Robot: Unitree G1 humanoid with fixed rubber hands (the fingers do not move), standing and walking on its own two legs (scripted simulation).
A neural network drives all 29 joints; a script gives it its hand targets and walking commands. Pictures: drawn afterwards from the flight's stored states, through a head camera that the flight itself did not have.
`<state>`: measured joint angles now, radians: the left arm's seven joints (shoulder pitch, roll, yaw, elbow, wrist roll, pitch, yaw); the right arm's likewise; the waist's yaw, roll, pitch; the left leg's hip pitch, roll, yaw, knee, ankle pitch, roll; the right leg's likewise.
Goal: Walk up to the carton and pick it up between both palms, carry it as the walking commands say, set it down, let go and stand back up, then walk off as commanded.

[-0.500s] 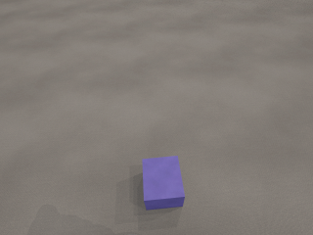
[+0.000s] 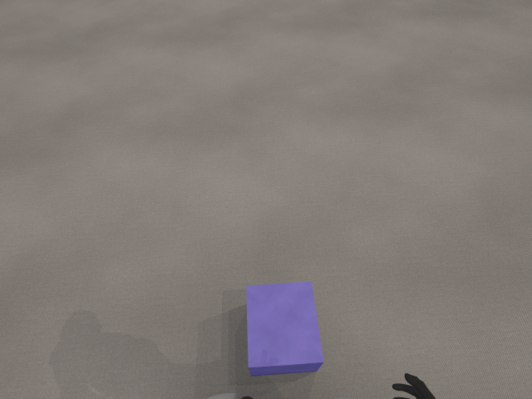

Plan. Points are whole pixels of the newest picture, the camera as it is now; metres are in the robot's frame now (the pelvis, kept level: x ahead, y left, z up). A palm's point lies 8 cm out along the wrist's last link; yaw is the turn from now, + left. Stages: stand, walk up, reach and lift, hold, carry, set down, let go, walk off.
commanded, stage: walk up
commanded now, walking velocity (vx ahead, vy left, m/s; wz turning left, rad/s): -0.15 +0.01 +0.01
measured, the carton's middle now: (281, 328) +0.37 +0.00 -0.68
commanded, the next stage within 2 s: stand in 1.18 s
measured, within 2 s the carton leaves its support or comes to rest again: neither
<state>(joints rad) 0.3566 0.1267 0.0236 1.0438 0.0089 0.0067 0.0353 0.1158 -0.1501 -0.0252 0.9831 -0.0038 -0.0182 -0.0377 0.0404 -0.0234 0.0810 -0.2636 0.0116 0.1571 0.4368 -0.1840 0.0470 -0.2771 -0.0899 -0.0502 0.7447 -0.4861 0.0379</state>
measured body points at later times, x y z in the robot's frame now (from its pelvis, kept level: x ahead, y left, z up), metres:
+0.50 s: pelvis -0.05 +0.04 +0.00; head -0.02 +0.07 +0.44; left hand +0.05 +0.32 -0.15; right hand +0.01 -0.22 -0.13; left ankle -0.07 +0.15 -0.74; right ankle -0.01 -0.12 -0.70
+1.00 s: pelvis -0.08 +0.00 +0.01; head -0.07 -0.02 +0.46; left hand -0.02 +0.24 -0.13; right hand -0.07 -0.25 -0.15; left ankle -0.08 +0.14 -0.73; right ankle -0.09 -0.11 -0.74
